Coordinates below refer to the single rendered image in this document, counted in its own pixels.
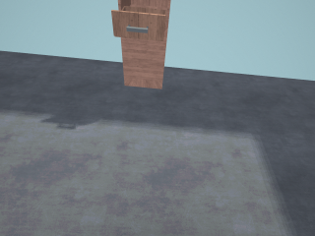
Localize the drawer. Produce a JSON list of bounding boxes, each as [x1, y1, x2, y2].
[[111, 6, 167, 41]]

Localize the handle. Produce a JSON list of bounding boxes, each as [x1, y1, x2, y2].
[[126, 25, 149, 33]]

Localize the cabinet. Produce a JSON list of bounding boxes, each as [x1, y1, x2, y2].
[[117, 0, 171, 89]]

